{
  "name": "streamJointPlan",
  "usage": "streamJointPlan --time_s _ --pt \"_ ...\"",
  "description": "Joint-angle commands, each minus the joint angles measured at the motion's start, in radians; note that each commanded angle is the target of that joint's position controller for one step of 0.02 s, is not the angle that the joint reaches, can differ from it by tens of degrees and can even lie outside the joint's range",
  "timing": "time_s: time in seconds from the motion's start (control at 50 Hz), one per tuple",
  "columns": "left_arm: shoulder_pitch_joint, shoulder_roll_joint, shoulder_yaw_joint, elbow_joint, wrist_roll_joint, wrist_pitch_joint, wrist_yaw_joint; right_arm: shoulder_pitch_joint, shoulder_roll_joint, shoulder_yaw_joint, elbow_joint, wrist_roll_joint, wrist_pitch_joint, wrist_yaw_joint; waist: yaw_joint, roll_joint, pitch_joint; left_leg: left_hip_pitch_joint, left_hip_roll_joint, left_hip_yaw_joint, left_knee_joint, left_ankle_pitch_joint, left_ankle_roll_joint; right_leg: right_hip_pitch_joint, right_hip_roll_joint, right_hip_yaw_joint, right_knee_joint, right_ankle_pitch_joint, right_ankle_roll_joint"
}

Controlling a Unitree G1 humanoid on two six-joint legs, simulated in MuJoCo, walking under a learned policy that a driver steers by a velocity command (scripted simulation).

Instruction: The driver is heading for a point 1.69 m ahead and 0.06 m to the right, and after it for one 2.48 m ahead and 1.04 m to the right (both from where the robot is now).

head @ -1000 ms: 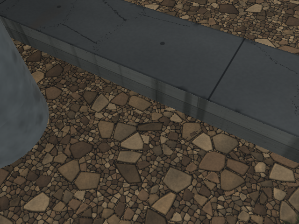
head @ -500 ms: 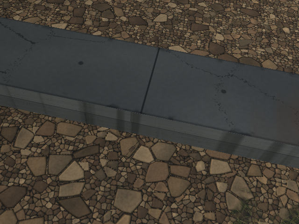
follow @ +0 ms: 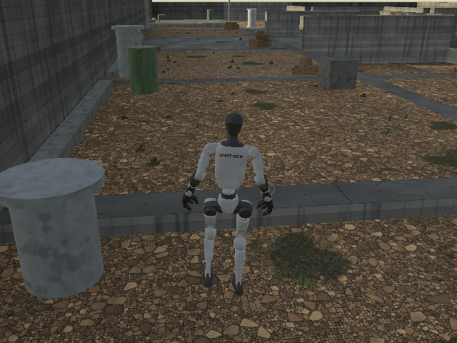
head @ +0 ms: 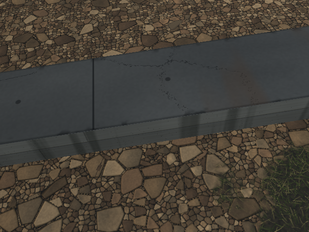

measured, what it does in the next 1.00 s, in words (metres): steps on the spot: left foot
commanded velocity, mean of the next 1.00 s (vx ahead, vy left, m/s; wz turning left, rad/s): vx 0.06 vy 0.00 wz -0.16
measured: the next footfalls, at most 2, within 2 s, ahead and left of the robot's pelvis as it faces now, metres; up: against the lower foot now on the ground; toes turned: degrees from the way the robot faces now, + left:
left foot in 0.36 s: +0.06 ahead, +0.12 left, +0.00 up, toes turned -8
left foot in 1.36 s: +0.39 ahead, +0.06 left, +0.00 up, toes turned -4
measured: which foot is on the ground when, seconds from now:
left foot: up 0.00-0.34, down 0.36-0.96, up 0.98-1.00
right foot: down 0.00-1.00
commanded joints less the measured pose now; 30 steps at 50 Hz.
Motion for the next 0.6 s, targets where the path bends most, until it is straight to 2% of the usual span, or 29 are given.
streamJointPlan --time_s 0.02,0.14,0.22,0.3,0.34,0.36,0.38,0.4,0.42,0.44,0.46,0.5,0.52,0.56,0.58,0.6 --pt "0.020 0.167 0.045 -0.048 -0.003 -0.017 0.005 0.003 -0.085 -0.026 -0.061 0.001 -0.005 0.000 0.011 -0.152 -0.108 -0.097 0.000 -0.032 0.009 0.029 -0.009 0.149 -0.234 0.263 -0.121 0.359 -0.139" --pt "0.071 0.156 0.038 -0.029 0.014 -0.020 0.011 -0.026 -0.072 -0.020 -0.061 0.005 -0.003 -0.007 0.040 -0.165 -0.107 -0.065 -0.010 -0.033 -0.124 0.004 -0.002 0.154 -0.248 0.322 -0.124 0.296 -0.154" --pt "0.065 0.151 0.030 -0.013 0.022 -0.021 0.013 -0.035 -0.060 -0.012 -0.059 0.012 -0.007 -0.009 0.040 -0.160 -0.106 0.039 -0.026 -0.028 -0.227 -0.018 0.022 0.103 -0.243 0.335 -0.107 0.313 -0.148" --pt "0.031 0.139 0.019 0.008 0.023 -0.018 0.017 0.002 -0.049 -0.004 -0.041 0.023 -0.015 -0.019 0.016 -0.163 -0.108 0.197 -0.051 -0.016 -0.411 -0.014 0.048 0.049 -0.227 0.356 -0.079 0.349 -0.120" --pt "-0.003 0.114 0.006 0.018 0.007 -0.016 0.025 0.066 -0.020 0.008 -0.012 0.016 -0.028 -0.027 -0.035 -0.133 -0.109 0.373 -0.040 -0.019 -0.696 0.183 0.066 -0.021 -0.185 0.342 -0.041 0.285 -0.059" --pt "0.021 0.075 -0.007 0.022 0.005 -0.023 0.027 0.057 -0.050 0.009 -0.015 0.000 -0.042 -0.035 -0.016 -0.063 -0.121 0.457 0.067 -0.127 -0.762 0.236 0.079 -0.082 -0.144 0.312 -0.006 0.158 -0.004" --pt "0.084 0.032 -0.019 0.029 0.000 -0.027 0.025 0.008 -0.108 0.009 -0.038 -0.011 -0.054 -0.038 0.033 0.091 -0.135 0.486 0.248 -0.334 -0.812 0.328 0.135 -0.145 -0.036 0.191 0.092 -0.071 0.036" --pt "0.065 0.091 -0.002 0.043 0.007 -0.018 0.029 -0.018 -0.126 0.006 -0.027 -0.002 -0.053 -0.027 0.022 0.126 -0.094 0.308 0.316 -0.363 -0.782 0.442 0.241 -0.066 0.016 0.085 0.137 -0.237 0.042" --pt "0.061 0.104 0.002 0.056 0.014 -0.013 0.027 -0.040 -0.078 0.020 -0.027 0.004 -0.058 -0.018 0.027 0.095 -0.073 0.274 0.287 -0.334 -0.788 0.429 0.260 -0.029 -0.007 0.075 0.186 -0.242 0.047" --pt "0.049 0.086 -0.001 0.068 0.012 -0.011 0.023 -0.054 -0.056 0.030 -0.020 0.007 -0.062 -0.015 0.030 0.094 -0.053 0.259 0.242 -0.287 -0.786 0.389 0.238 -0.020 -0.012 0.069 0.171 -0.203 0.049" --pt "0.045 0.074 -0.004 0.078 0.009 -0.011 0.018 -0.066 -0.054 0.034 -0.016 0.004 -0.061 -0.017 0.036 0.104 -0.049 0.264 0.191 -0.237 -0.775 0.359 0.203 -0.005 -0.017 0.057 0.137 -0.163 0.054" --pt "0.049 0.048 -0.016 0.102 0.014 -0.015 0.012 -0.051 -0.071 0.033 0.004 0.007 -0.062 -0.020 0.040 0.102 -0.068 0.300 0.139 -0.179 -0.721 0.441 0.161 0.047 -0.028 0.036 0.001 -0.010 0.062" --pt "0.043 0.050 -0.020 0.113 0.016 -0.018 0.015 -0.032 -0.076 0.031 0.013 0.008 -0.062 -0.019 0.032 0.079 -0.087 0.313 0.127 -0.170 -0.702 0.449 0.143 0.080 -0.040 0.048 -0.049 0.062 0.066" --pt "0.026 0.087 -0.019 0.126 0.022 -0.026 0.025 -0.001 -0.075 0.029 0.022 0.008 -0.066 -0.013 0.004 0.024 -0.103 0.297 0.101 -0.164 -0.696 0.356 0.110 0.128 -0.105 0.110 -0.068 0.186 0.076" --pt "0.021 0.100 -0.013 0.152 0.009 -0.025 0.028 0.016 -0.060 0.031 0.030 0.016 -0.066 -0.009 -0.014 -0.036 -0.075 0.306 0.066 -0.139 -0.718 0.316 0.099 0.084 -0.102 0.115 -0.049 0.186 0.068" --pt "0.025 0.079 -0.018 0.166 0.003 -0.026 0.028 0.001 -0.063 0.032 0.044 0.015 -0.064 -0.012 0.005 -0.029 -0.070 0.333 0.063 -0.126 -0.706 0.307 0.095 0.063 -0.101 0.118 -0.068 0.166 0.065"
